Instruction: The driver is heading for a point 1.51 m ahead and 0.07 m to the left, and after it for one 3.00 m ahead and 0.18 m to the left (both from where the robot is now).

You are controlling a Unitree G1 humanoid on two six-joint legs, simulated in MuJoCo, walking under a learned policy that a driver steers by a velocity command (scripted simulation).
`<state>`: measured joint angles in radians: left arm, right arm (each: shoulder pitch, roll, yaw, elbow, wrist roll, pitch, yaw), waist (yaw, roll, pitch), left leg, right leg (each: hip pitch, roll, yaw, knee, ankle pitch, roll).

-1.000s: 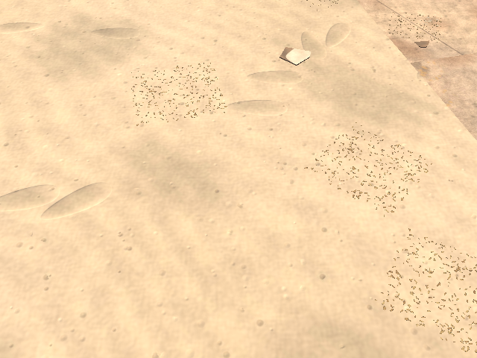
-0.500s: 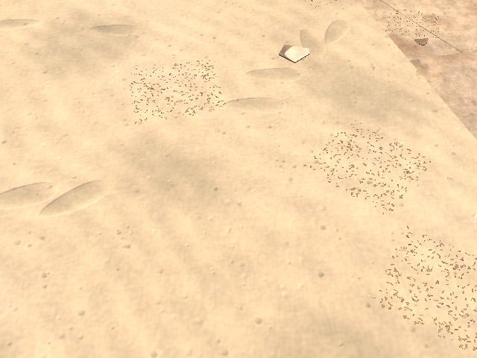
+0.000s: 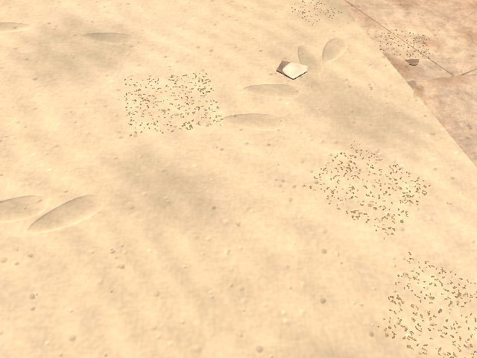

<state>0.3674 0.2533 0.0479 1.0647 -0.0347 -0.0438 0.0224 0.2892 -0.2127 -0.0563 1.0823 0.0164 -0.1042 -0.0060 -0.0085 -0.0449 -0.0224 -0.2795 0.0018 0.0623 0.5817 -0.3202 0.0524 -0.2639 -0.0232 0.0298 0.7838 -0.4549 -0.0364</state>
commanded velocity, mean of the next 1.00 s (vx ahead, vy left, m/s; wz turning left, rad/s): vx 0.47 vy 0.00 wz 0.00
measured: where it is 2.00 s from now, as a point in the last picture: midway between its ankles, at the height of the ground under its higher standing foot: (226, 187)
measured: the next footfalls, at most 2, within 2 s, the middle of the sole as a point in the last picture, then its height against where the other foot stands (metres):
right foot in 0.44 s outside the picture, level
left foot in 0.96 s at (190, 295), level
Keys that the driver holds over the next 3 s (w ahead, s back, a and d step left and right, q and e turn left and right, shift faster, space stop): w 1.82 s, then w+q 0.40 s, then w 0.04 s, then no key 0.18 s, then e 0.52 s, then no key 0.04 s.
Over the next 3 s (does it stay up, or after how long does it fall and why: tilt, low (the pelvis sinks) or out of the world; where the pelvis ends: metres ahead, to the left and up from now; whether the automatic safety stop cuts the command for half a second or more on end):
stays up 1.48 0.10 0.01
